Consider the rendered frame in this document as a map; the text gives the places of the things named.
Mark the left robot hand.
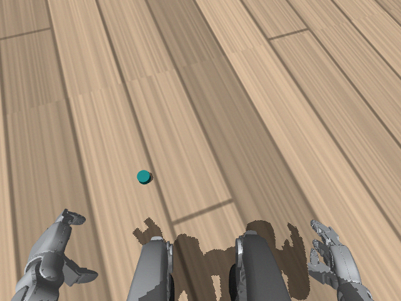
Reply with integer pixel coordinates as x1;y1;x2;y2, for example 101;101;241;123
28;209;98;287

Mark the tin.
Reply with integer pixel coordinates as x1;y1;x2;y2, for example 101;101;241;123
137;170;151;184

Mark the left robot arm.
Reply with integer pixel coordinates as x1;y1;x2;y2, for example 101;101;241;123
11;252;65;301

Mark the right robot hand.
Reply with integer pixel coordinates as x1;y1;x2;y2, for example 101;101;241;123
308;220;362;290

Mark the right robot arm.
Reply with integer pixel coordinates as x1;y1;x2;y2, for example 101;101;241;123
337;282;374;301

